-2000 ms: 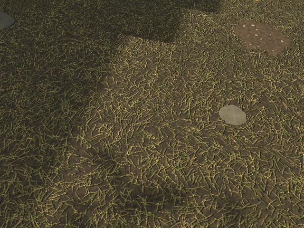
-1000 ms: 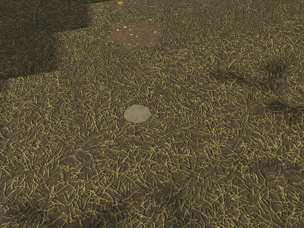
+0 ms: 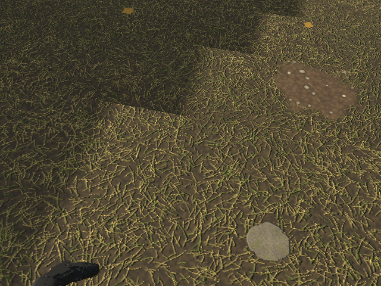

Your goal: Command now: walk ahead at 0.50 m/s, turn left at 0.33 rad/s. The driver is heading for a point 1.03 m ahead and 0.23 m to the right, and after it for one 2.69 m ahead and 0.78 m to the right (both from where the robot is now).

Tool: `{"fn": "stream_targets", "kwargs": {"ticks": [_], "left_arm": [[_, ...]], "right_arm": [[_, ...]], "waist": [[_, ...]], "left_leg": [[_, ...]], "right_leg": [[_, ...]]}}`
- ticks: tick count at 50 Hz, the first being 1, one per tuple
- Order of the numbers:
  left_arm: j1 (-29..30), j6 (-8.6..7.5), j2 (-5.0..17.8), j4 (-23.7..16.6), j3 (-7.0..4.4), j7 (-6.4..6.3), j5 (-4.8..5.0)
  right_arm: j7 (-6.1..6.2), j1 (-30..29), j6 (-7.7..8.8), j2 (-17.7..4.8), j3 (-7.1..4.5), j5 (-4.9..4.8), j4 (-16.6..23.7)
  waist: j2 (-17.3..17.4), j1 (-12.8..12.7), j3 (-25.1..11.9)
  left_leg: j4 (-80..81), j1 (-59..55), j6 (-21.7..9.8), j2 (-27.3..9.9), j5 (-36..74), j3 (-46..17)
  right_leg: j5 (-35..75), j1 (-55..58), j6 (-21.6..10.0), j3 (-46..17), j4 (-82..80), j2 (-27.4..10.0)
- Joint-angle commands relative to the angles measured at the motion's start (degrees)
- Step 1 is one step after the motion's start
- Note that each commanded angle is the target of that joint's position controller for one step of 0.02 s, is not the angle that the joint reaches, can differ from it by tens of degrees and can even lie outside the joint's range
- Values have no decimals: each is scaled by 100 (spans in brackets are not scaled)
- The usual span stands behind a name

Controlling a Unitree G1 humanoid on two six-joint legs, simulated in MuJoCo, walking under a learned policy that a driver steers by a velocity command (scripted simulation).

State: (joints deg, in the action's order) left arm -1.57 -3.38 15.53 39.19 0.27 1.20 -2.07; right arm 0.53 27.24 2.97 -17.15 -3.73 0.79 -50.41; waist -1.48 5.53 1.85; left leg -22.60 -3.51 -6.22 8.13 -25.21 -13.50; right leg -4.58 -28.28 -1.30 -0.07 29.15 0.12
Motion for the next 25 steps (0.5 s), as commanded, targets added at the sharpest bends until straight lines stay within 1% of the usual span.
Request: {"fn": "stream_targets", "kwargs": {"ticks": [1, 2, 3, 4, 5, 6, 7, 8, 10, 12, 14, 16, 18, 20, 22, 23, 24, 25], "left_arm": [[-2524, -165, 1360, 199, -436, -235, -134], [-2332, -80, 1799, 313, -574, -198, -141], [-1879, -28, 1191, 226, -501, -132, 33], [-1457, -42, 760, 167, -404, -100, 78], [-1318, -65, 578, 219, -357, -77, 35], [-1373, -97, 538, 308, -335, -91, 35], [-1437, -134, 503, 417, -318, -91, 56], [-1603, -187, 513, 529, -317, -66, 96], [-1834, -252, 524, 692, -322, -25, 177], [-2021, -238, 562, 801, -341, -31, 205], [-2217, -194, 563, 913, -354, -53, 207], [-2387, -165, 611, 1003, -383, -66, 207], [-2570, -144, 692, 1075, -418, -76, 192], [-2703, -116, 734, 1122, -439, -84, 166], [-2651, -86, 800, 1109, -473, -108, 139], [-2564, -71, 840, 1085, -495, -122, 133], [-2450, -63, 883, 1057, -514, -125, 140], [-2391, -70, 829, 1041, -506, -103, 174]], "right_arm": [[-35, -123, 176, -366, -26, -22, 451], [-58, 862, 138, -101, 10, -170, 425], [-3, 498, 67, -547, -16, 61, 245], [-58, -126, 64, -569, -23, 76, 337], [-93, -448, 68, -495, 3, 70, 415], [-136, -588, 33, -464, 7, 97, 453], [-180, -554, -19, -398, 32, 125, 443], [-205, -569, -47, -349, 50, 152, 456], [-237, -729, -78, -271, 89, 219, 511], [-261, -1236, -78, -173, 152, 240, 677], [-273, -1839, -62, -77, 226, 211, 878], [-286, -2302, -37, 18, 301, 174, 1013], [-275, -2638, -11, 19, 337, 132, 1097], [-234, -2872, 23, -39, 340, 93, 1177], [-188, -2890, 72, -147, 312, 67, 1225], [-163, -2706, 102, -215, 284, 62, 1186], [-126, -2314, 140, -296, 240, 63, 1072], [-63, -1654, 211, -460, 161, 108, 865]], "waist": [[-365, -1310, -1771], [-1788, -694, -2026], [-557, -643, -1225], [-30, -646, -557], [133, -606, -293], [-70, -556, -192], [-279, -478, -173], [-393, -457, -220], [-394, -405, -230], [-355, -477, -80], [-313, -591, 85], [-328, -705, 131], [-334, -817, 92], [-340, -888, 48], [-377, -819, 18], [-389, -708, -26], [-361, -514, -154], [-87, -223, -492]], "left_leg": [[-3481, 1571, -7, -715, 3045, 183], [-4852, 3216, 201, 187, -609, 639], [-5191, 3717, 126, -325, -121, 464], [-5011, 3661, 149, -486, 422, 500], [-4758, 3581, 169, -638, 656, 559], [-4529, 3510, 193, -758, 708, 612], [-4376, 3370, 233, -810, 737, 669], [-4261, 3315, 264, -807, 754, 755], [-4018, 3531, 358, -937, 833, 1030], [-3611, 3887, 503, -1098, 1115, 1235], [-2917, 4006, 662, -1161, 1487, 1363], [-2161, 3795, 745, -1090, 1875, 1467], [-1653, 3555, 774, -980, 2112, 1519], [-1359, 3368, 744, -891, 2158, 1506], [-1089, 3055, 650, -843, 1932, 1416], [-894, 2722, 592, -799, 1771, 1378], [-612, 2142, 514, -703, 1647, 1394], [-255, 1163, 375, -766, 1730, 1315]], "right_leg": [[-1102, 3673, -570, -1694, -305, -1525], [-1222, 4420, -1350, -4524, -1175, -2583], [-1996, 3694, -1298, -4451, -1320, -2328], [-1708, 2927, -1181, -3371, -1399, -2020], [-973, 2498, -1056, -2635, -1489, -1720], [-376, 2293, -959, -2117, -1550, -1485], [58, 2132, -890, -1730, -1634, -1298], [557, 2124, -930, -1604, -1646, -1226], [1084, 2223, -1072, -1434, -1725, -1142], [1137, 2232, -1181, -1340, -1902, -1074], [1124, 2147, -1169, -1200, -1997, -924], [1256, 2072, -1078, -1084, -1950, -792], [1489, 2141, -1029, -1100, -1798, -792], [1720, 2287, -999, -1237, -1575, -875], [1816, 2367, -924, -1444, -1315, -977], [1819, 2345, -861, -1541, -1134, -996], [1984, 2250, -784, -1563, -766, -931], [1981, 2002, -661, -1362, 74, -642]]}}
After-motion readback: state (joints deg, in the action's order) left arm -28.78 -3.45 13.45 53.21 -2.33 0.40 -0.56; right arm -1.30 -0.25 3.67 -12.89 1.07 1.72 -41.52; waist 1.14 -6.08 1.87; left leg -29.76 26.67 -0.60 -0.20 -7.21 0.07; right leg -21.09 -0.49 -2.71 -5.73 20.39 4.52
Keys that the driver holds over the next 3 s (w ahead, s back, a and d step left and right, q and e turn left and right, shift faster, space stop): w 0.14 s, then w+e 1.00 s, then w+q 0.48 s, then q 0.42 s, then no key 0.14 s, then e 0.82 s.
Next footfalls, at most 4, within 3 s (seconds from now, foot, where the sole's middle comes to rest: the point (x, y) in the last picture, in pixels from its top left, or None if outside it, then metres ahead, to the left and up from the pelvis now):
0.52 left None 0.43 0.08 -0.76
1.04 right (234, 235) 0.62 -0.20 -0.76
1.62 left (222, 157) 0.97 -0.21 -0.76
2.22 right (260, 152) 0.98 -0.37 -0.76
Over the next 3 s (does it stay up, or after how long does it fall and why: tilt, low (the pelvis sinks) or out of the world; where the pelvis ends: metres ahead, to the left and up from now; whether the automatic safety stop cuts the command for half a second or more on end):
stays up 0.91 -0.23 0.02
